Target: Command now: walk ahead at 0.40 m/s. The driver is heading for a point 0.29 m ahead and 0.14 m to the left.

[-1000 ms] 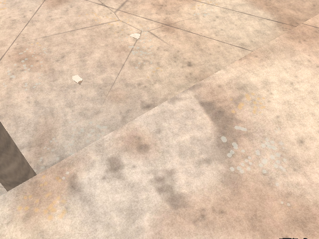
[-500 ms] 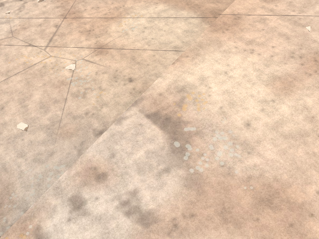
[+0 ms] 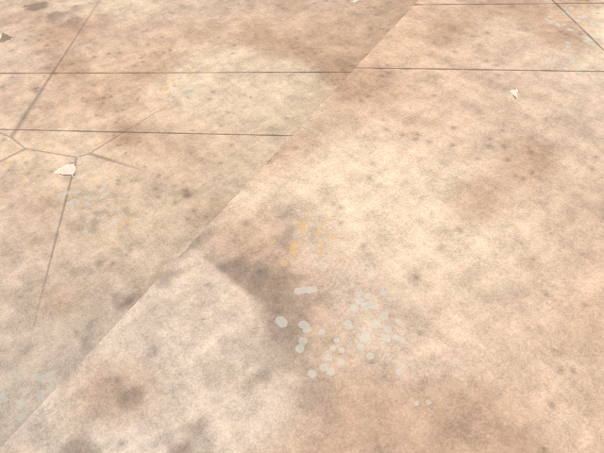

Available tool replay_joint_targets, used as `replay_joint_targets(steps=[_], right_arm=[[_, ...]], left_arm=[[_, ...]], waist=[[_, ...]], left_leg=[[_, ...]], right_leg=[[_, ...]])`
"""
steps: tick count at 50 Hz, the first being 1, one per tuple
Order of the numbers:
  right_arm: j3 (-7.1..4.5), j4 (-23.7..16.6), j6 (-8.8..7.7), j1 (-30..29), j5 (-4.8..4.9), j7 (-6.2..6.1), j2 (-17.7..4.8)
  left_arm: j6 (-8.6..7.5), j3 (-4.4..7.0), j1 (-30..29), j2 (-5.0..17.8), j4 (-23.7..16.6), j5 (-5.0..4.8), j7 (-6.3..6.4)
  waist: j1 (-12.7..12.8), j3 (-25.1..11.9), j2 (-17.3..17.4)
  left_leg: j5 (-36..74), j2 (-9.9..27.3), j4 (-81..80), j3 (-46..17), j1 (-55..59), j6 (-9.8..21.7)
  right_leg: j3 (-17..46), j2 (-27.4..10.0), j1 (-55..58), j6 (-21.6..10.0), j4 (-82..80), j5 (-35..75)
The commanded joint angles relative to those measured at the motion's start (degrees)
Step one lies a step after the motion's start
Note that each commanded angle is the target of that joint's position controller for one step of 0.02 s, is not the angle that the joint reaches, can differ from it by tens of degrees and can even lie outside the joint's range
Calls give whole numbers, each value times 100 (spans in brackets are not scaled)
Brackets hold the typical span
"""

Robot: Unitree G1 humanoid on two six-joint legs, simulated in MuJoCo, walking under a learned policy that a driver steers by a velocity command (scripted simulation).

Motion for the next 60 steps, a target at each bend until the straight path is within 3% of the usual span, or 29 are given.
replay_joint_targets(steps=[1, 2, 3, 6, 9, 12, 16, 18, 20, 22, 23, 24, 25, 26, 27, 28, 30, 33, 35, 37, 39, 40, 41, 42, 43, 44, 49, 53, 60], right_arm=[[103, -883, -291, -738, -13, 2, -3], [-41, -880, -358, -922, 108, -43, -553], [-102, -848, -385, -955, 181, -20, -705], [-105, -684, -347, -935, 51, 44, -531], [-59, -660, -234, -943, 54, 113, -296], [4, -822, -206, -1326, 4, 159, -164], [145, -1137, -288, -2187, -86, 298, 105], [128, -1231, -334, -2272, -66, 382, 50], [19, -1166, -359, -1881, -106, 413, -227], [-174, -836, -365, -712, -132, 327, -618], [-260, -735, -323, -150, -226, 205, -1028], [-174, -769, -289, -273, -363, 133, -1248], [-98, -796, -235, -78, -261, 131, -834], [-81, -775, -180, -547, -186, 152, -716], [-16, -769, -163, -1058, -95, 149, -463], [68, -776, -160, -1380, -97, 131, -221], [38, -725, -152, -1702, -237, 151, -274], [0, -608, -173, -1834, -299, 117, -327], [-10, -521, -116, -1793, -279, 64, -369], [8, -452, -31, -1856, -241, 26, -350], [76, -387, 15, -1930, -218, 19, -187], [127, -283, 16, -1781, -218, 25, -47], [151, -195, 18, -1578, -233, 23, 10], [96, -154, 14, -1197, -198, 13, -61], [93, -104, 32, -1336, -215, -28, -114], [71, -114, 53, -1422, -191, -55, -159], [61, 148, 61, -1341, -186, -74, -89], [42, 372, 56, -1360, -125, -90, -94], [6, 771, 141, -1317, -91, -177, -168]], left_arm=[[-56, 456, 1665, 1624, -37, 117, 106], [-142, 359, 1651, 1237, 8, 132, 82], [-215, 239, 1416, 899, 6, 118, 81], [-278, 110, 814, 521, -21, 165, 91], [-335, 125, 847, 482, 62, 193, 126], [-320, 148, 808, 570, 172, 177, 174], [-231, 138, 1029, 647, 450, 89, 257], [-142, 152, 1217, 747, 621, 36, 262], [-78, 200, 1098, 919, 642, -11, 290], [-20, 205, 913, 956, 623, -18, 310], [-52, 128, 993, 758, 457, 114, 323], [-92, -132, 2039, 21, 482, 251, 199], [-120, -43, 2142, 508, 816, 97, 135], [-77, 43, 1489, 756, 617, -124, 114], [-24, 25, 954, 691, 482, -72, 184], [67, 45, 696, 637, 485, 9, 273], [283, 41, 1018, 442, 572, 71, 351], [356, -39, 1056, 171, 618, 149, 428], [391, -24, 871, 252, 622, 132, 425], [418, -4, 699, 296, 631, 142, 406], [399, 0, 614, 246, 645, 232, 384], [381, -4, 554, 251, 617, 286, 381], [350, 8, 451, 436, 518, 300, 397], [346, 122, 201, 885, 549, 218, 423], [310, 82, 137, 581, 585, 229, 394], [264, 8, 92, 333, 614, 262, 377], [104, -12, 218, 302, 795, 155, 365], [126, -15, 299, 278, 945, 133, 374], [196, -12, 251, 228, 1225, 113, 367]], waist=[[922, -500, -1886], [999, -210, -1328], [844, 240, -1143], [522, 488, -748], [467, 434, -574], [488, 530, -450], [703, 785, -344], [646, 665, -452], [335, 268, -665], [-352, -451, -596], [-506, -1164, -47], [170, -2252, 1266], [-200, -3218, 539], [-152, -2339, 482], [-12, -1388, 127], [132, -840, -49], [511, -491, 266], [575, -585, 418], [475, -682, 474], [456, -490, 501], [546, -213, 420], [549, -51, 309], [444, 152, 35], [26, 331, -752], [152, 356, -898], [148, 388, -905], [222, 55, -438], [287, -114, -214], [273, -49, -91]], left_leg=[[-898, -382, 2750, 309, -3449, 185], [-1076, -164, 3799, -244, -4020, 244], [-504, 34, 4046, -425, -4339, 393], [685, 300, 3665, -533, -3933, 403], [1366, 168, 3344, -517, -3796, 211], [2073, 82, 2347, -380, -3653, 79], [2730, -86, 928, 308, -2732, 161], [2599, -238, 555, 408, -2498, 326], [2201, -493, 373, 498, -2007, 557], [2869, -699, -182, 536, -362, 844], [5096, 169, 244, -390, 1385, 1132], [7422, 2037, 620, -2679, 3345, 2411], [6942, 2101, 402, -3081, 3279, 2710], [5805, 1737, -1, -2324, 2542, 2457], [4882, 1376, -311, -1814, 1538, 2078], [4372, 1172, -590, -1490, 612, 1881], [3681, 865, -1064, -978, -821, 1689], [3473, 756, -1180, -640, -1229, 1657], [2345, 777, -1317, -684, -1226, 1568], [677, 699, -1457, -745, -1449, 1400], [-502, 496, -1388, -716, -1733, 1079], [-869, 348, -1273, -676, -1784, 842], [-982, 126, -966, -564, -1754, 578], [-595, -287, -781, -158, -1522, 390], [-85, -332, -517, 19, -874, 285], [196, -306, -381, 30, -576, 300], [1225, -189, -263, -24, -392, 402], [1862, -158, -190, -21, -242, 364], [2289, -125, -184, -21, -18, 328]], right_leg=[[3722, -2180, 2962, -1238, -1624, -1963], [4277, -2335, 2662, -1545, -1870, -2745], [3648, -2133, 2474, -1346, -1852, -2663], [1928, -1524, 1829, -867, -2010, -562], [929, -1358, 1679, -806, -2144, 901], [244, -1285, 1546, -756, -2250, 1525], [-362, -1186, 1176, -644, -2137, 2674], [-385, -1301, 1568, -599, -1788, 3489], [-341, -1359, 2044, -478, -1102, 4822], [-557, -1068, 1857, -175, 504, 5179], [-575, -735, 654, 90, 2002, 3333], [-140, 189, -1166, 483, 4366, -2567], [1185, 169, -1028, 514, 4956, -2763], [945, -131, -1454, 510, 4872, -2409], [675, -369, -1667, 522, 4363, -1977], [637, -516, -1480, 559, 3953, -1679], [493, -551, -440, 623, 3174, -1275], [367, -537, 165, 642, 2001, -1021], [363, -544, 395, 572, 1521, -382], [321, -495, 631, 488, 1106, 34], [208, -397, 1028, 384, 439, 313], [318, -476, 1119, 308, 27, 425], [712, -797, 1009, 179, -497, 507], [802, -854, 429, 29, -530, -327], [755, -695, -207, 32, -789, -1274], [728, -630, -440, 112, -917, -1423], [549, -500, 235, 205, -539, 233], [457, -428, 579, 147, -369, 1039], [363, -335, 748, 110, -412, 1497]])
